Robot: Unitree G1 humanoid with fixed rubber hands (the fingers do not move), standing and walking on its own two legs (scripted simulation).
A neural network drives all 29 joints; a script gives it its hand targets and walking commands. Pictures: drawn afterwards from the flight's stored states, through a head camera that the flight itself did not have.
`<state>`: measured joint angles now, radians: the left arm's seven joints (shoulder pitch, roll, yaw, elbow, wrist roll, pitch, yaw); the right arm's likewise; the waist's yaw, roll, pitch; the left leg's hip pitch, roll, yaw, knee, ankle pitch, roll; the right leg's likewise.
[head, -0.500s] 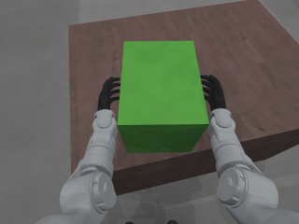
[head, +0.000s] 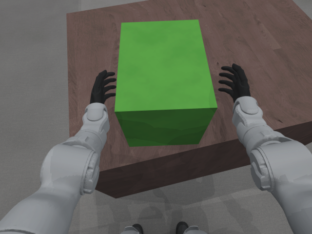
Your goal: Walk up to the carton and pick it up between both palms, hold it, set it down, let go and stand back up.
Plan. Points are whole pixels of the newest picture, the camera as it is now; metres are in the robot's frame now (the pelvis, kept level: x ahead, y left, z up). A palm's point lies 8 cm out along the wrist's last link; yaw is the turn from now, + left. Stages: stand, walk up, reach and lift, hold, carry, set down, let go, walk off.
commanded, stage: set down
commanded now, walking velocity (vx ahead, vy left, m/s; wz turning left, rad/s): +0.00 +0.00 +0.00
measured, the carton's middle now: (161, 86) +0.51 +0.00 +0.00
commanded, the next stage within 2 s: none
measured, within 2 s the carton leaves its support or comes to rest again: neither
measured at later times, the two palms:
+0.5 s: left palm (85, 81) +0.46 +0.19 +0.10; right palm (256, 73) +0.47 -0.22 +0.10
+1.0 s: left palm (68, 65) +0.46 +0.20 +0.16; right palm (273, 54) +0.47 -0.22 +0.16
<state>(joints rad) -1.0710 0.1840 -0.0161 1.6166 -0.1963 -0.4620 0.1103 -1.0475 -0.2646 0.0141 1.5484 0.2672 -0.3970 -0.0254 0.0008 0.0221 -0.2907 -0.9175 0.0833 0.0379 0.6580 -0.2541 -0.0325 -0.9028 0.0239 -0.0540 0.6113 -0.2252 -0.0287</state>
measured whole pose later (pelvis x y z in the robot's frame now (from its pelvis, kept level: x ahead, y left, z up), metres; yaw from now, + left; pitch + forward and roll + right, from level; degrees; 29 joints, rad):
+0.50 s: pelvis -0.01 -0.01 +0.01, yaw +1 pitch +29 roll -1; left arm -1.13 0.26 -0.11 1.46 -0.30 -0.28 0.06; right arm -1.12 -0.38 0.13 1.45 0.44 -0.24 0.04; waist 0.03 0.01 -0.31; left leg -0.88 0.07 0.03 0.59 -0.21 -0.04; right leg -0.88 0.03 -0.05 0.56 -0.19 -0.04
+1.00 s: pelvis -0.01 +0.00 +0.02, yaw +0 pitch +21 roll -1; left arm -1.09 0.29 -0.06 1.27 -0.26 -0.07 0.05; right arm -1.11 -0.44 0.17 1.36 0.49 -0.10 0.04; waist 0.04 0.00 -0.24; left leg -0.66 0.07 0.03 0.47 -0.17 -0.04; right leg -0.65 0.03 -0.04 0.44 -0.15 -0.03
